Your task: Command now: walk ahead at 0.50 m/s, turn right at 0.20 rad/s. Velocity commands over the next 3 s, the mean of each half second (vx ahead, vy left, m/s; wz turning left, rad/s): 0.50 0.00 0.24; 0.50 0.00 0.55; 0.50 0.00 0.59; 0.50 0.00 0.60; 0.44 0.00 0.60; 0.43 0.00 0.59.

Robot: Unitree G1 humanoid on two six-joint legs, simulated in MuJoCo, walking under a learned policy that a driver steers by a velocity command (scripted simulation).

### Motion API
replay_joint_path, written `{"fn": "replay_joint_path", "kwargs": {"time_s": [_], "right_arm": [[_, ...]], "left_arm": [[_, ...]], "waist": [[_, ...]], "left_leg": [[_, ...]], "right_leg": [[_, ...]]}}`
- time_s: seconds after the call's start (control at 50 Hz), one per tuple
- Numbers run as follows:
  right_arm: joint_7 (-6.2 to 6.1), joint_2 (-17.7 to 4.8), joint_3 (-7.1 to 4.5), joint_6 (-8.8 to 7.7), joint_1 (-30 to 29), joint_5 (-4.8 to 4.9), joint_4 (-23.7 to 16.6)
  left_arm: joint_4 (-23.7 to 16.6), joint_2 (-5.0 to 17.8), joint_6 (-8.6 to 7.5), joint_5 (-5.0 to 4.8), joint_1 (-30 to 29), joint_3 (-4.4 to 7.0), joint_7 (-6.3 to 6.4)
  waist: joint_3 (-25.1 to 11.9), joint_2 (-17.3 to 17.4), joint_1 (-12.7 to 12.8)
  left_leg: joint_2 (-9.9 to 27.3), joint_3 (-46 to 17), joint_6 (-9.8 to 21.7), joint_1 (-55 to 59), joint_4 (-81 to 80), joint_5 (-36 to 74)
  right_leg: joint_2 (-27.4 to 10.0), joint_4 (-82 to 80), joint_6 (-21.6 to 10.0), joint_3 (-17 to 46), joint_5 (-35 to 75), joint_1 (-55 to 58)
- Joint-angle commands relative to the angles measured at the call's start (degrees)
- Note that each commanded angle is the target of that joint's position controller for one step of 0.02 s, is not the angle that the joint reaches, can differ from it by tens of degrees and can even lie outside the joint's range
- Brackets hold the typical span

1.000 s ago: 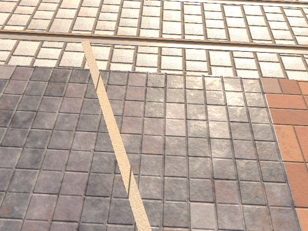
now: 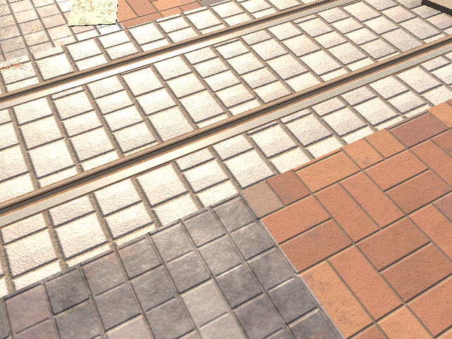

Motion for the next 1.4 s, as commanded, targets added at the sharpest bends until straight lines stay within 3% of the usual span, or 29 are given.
{"fn": "replay_joint_path", "kwargs": {"time_s": [0.02,0.08,0.16,0.26,0.34,0.36,0.38,0.4,0.42,0.48,0.62,0.74,0.8,0.84,0.86,0.88,0.9,0.92,0.94,0.96,1.0,1.04,1.16,1.26,1.32,1.34,1.36,1.38,1.4], "right_arm": [[0.08,-6.6,-1.53,0.8,6.6,-0.33,-0.6],[-0.15,-6.0,-1.03,0.74,7.1,0.23,-0.1],[-1.24,-9.8,-2.24,1.45,9.3,1.39,0.6],[-1.63,-10.3,-2.38,2.81,14.3,2.05,1.9],[-2.06,-8.7,-1.93,3.56,14.2,1.71,1.4],[-1.9,-5.6,-0.88,3.25,12.8,1.06,0.2],[-2.01,-1.1,0.49,2.38,16.8,0.74,-1.7],[-2.1,-4.3,-0.01,1.95,18.2,2.3,-2.5],[-2.2,-8.4,-1.21,2.19,15.2,2.7,-2.1],[-1.84,-7.0,-1.75,3.65,10.7,1.64,-2.9],[-0.19,-2.9,-0.59,5.02,4.4,1.35,-6.8],[1.63,-3.6,-0.31,5.0,-5.3,1.43,-11.0],[2.0,-5.8,-1.45,5.34,-4.1,1.12,-12.3],[1.19,-10.9,-4.5,5.8,11.0,1.38,-8.5],[-0.17,-16.4,-6.28,6.44,19.0,1.74,-7.0],[0.02,-20.9,-6.1,5.58,15.6,1.7,-8.6],[0.45,-15.6,-4.75,4.8,17.1,1.5,-9.4],[0.55,-13.0,-3.94,4.06,15.3,1.2,-8.6],[0.44,-11.6,-3.41,3.76,12.0,1.29,-8.9],[0.24,-10.0,-2.93,3.78,8.3,0.87,-9.6],[-0.2,-8.8,-2.47,3.66,5.4,-0.03,-10.9],[-0.79,-9.3,-2.63,3.3,6.1,0.35,-10.1],[-2.4,-10.7,-3.11,3.91,11.3,1.29,-7.5],[-2.78,-10.3,-3.19,4.72,14.8,1.7,-5.7],[-2.76,-8.9,-2.86,5.17,13.2,1.47,-6.2],[-2.48,-5.9,-1.71,4.97,12.7,0.95,-7.1],[-2.56,-2.6,-0.63,4.55,19.2,1.99,-8.4],[-2.65,-5.6,-0.68,4.26,20.5,2.32,-8.8],[-2.59,-10.2,-1.97,4.52,16.1,2.43,-8.3]], "left_arm": [[-6.1,6.4,-1.76,1.32,-4.3,1.26,-0.06],[-6.8,3.5,-2.37,1.53,-4.4,0.69,-0.53],[-9.1,0.9,-3.12,1.75,-12.0,-0.71,-0.91],[-10.6,2.5,-3.96,0.58,-18.6,-0.46,-1.79],[-8.9,5.9,-4.65,0.74,-11.5,1.41,-1.38],[-8.0,8.8,-4.7,1.67,-3.9,2.41,-0.76],[-7.2,14.0,-3.85,2.5,2.7,3.64,-0.34],[-5.4,12.5,-3.29,2.12,4.8,3.52,-0.84],[-5.8,8.3,-3.42,1.63,2.2,2.33,-1.02],[-5.4,3.0,-3.59,2.0,-6.0,0.58,-1.45],[-2.3,6.6,-4.37,1.92,-6.6,2.22,-0.81],[0.4,9.9,-3.18,0.41,-2.9,3.33,-0.47],[1.0,12.3,-2.01,-0.24,-2.5,4.01,-0.24],[0.8,11.8,-1.24,-0.38,-2.6,3.55,0.16],[-0.5,8.1,-1.58,1.79,-0.7,2.04,0.22],[-3.8,1.8,-3.26,2.83,3.4,-0.21,-0.5],[-4.3,7.6,-4.92,0.36,-4.1,0.79,-1.13],[-5.6,8.9,-5.7,-1.02,-7.8,1.08,-1.37],[-5.1,8.2,-6.06,0.03,-8.1,0.83,-0.9],[-4.5,8.4,-5.95,1.51,-7.7,1.17,-0.48],[-4.3,8.2,-4.64,2.04,-6.0,1.45,-0.59],[-4.4,6.7,-3.65,2.49,-6.6,1.08,-0.52],[-7.5,3.4,-4.0,2.01,-19.4,-0.45,-1.4],[-8.9,6.0,-5.09,1.08,-22.7,0.35,-2.71],[-7.0,8.1,-5.77,1.18,-14.3,1.79,-2.31],[-6.2,10.4,-6.03,2.21,-7.0,2.61,-1.85],[-4.9,15.3,-5.45,3.27,0.5,3.94,-1.52],[-4.0,12.6,-4.84,1.76,2.0,3.44,-2.08],[-4.7,8.3,-4.47,1.26,-0.8,2.23,-1.88]], "waist": [[-1.1,5.3,-3.7],[-1.8,7.8,-1.8],[-1.1,6.7,-3.4],[-0.5,7.3,-5.5],[-3.3,7.5,-0.1],[-8.7,4.2,4.0],[-16.1,-10.1,4.1],[-16.6,-16.0,3.7],[-9.4,-9.1,4.0],[-0.4,-5.7,0.3],[1.1,-2.3,-0.6],[3.8,-1.4,2.1],[1.2,-3.1,-0.2],[-7.3,-1.9,-8.4],[-12.7,7.4,-10.4],[-19.7,18.0,-3.4],[-20.7,9.5,-8.6],[-12.4,8.0,-8.1],[-8.1,3.6,-5.6],[-5.4,3.2,-3.2],[-4.5,4.9,-0.4],[-3.6,4.3,-0.1],[-0.5,5.7,-4.7],[-0.1,7.1,-5.2],[-3.2,8.9,-0.3],[-10.0,6.0,3.2],[-19.4,-8.1,2.6],[-19.7,-15.4,2.4],[-11.4,-8.6,3.4]], "left_leg": [[17.0,-26.0,10.7,20.1,-16.5,-8.6],[13.8,-20.3,12.1,15.7,-18.5,4.1],[12.2,-15.0,12.1,12.4,-20.0,8.0],[12.2,-15.6,10.2,11.5,-17.5,5.5],[9.7,-17.2,6.3,8.8,-8.1,3.1],[6.2,-14.0,4.0,3.1,4.4,0.4],[-0.3,-6.0,0.5,-12.3,23.1,-17.3],[1.3,-5.9,-0.1,-22.2,34.7,-25.0],[4.2,-7.5,-0.1,-24.9,39.5,-20.4],[8.2,-6.2,-0.9,-21.0,36.6,-10.0],[9.3,-4.1,-2.4,-17.7,21.6,4.9],[7.6,0.4,0.6,-14.5,8.2,8.0],[3.5,4.7,3.9,-8.1,6.2,-0.3],[-1.8,6.6,7.6,14.3,2.3,1.5],[7.9,-8.9,11.5,31.6,1.7,3.7],[20.2,-43.0,22.2,45.0,-7.6,-10.6],[20.9,-45.6,20.7,44.8,-13.4,-15.3],[19.4,-37.5,18.4,38.7,-13.9,-11.4],[16.8,-31.2,16.5,30.3,-13.6,-5.7],[14.7,-26.2,15.4,22.7,-14.0,0.8],[12.7,-22.5,15.5,15.1,-16.4,7.9],[11.5,-19.0,16.0,11.2,-17.5,13.0],[7.1,-14.6,11.7,8.1,-16.7,7.2],[10.0,-22.0,10.5,14.5,-10.8,3.6],[8.0,-23.4,7.9,14.9,-2.8,8.8],[4.9,-20.1,5.9,10.1,9.3,6.7],[-3.1,-11.5,1.1,-8.9,29.2,-9.7],[-1.4,-10.4,0.1,-19.4,39.5,-25.0],[1.7,-10.8,-0.3,-22.9,43.7,-20.3]], "right_leg": [[-7.1,5.9,0.1,-1.4,6.6,-24.0],[-8.7,-3.0,0.7,-3.8,8.3,-19.0],[-7.4,-20.5,2.8,-5.8,17.2,-14.6],[-4.3,-32.1,3.7,-5.8,25.8,-6.9],[-4.9,-38.8,0.7,-5.9,23.5,9.4],[-12.2,-38.4,-2.5,0.6,21.3,20.9],[-25.4,-40.1,-8.9,18.0,18.1,37.2],[-30.0,-45.1,-13.4,32.7,4.9,37.1],[-27.1,-46.5,-11.8,27.1,1.2,31.4],[-20.1,-50.9,-8.5,9.2,14.7,16.7],[-18.7,-55.3,-8.6,-7.8,30.4,12.6],[-20.2,-53.8,-6.0,-15.0,31.9,17.6],[-20.6,-44.7,-4.2,-18.0,52.9,21.6],[-17.4,-23.6,-1.3,-21.4,61.4,15.2],[-14.4,-4.2,1.6,-21.8,35.9,-0.5],[-2.6,12.6,4.4,-11.7,-8.0,-21.9],[-4.5,16.5,3.3,-2.9,-5.9,-27.7],[-6.5,14.5,2.1,-3.8,-0.2,-31.3],[-9.0,9.9,1.7,-3.8,4.6,-28.6],[-10.5,5.2,2.0,-3.7,7.6,-24.3],[-11.3,1.4,2.9,-3.5,10.4,-18.5],[-10.6,-2.9,4.5,-4.7,13.1,-17.5],[-6.0,-26.9,6.0,-5.5,32.5,-13.7],[-4.2,-34.8,4.1,-3.4,29.2,-10.4],[-3.9,-38.7,0.7,-5.0,24.7,2.0],[-10.3,-37.1,-2.6,0.2,23.9,15.4],[-23.5,-38.9,-11.2,21.7,13.7,37.5],[-28.5,-44.7,-13.3,37.0,0.0,39.6],[-26.6,-46.3,-10.9,30.7,-5.2,32.6]]}}
Next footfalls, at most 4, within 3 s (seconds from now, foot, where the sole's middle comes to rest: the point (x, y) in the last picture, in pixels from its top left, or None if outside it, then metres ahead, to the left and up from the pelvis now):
0.36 right None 0.33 -0.13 -0.77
0.84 left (167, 321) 0.53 0.21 -0.77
1.34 right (183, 221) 0.87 0.19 -0.76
1.86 left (69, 225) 0.84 0.58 -0.77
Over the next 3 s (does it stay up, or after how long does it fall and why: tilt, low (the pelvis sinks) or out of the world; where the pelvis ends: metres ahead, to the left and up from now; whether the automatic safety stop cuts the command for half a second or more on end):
stays up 0.96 0.91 0.01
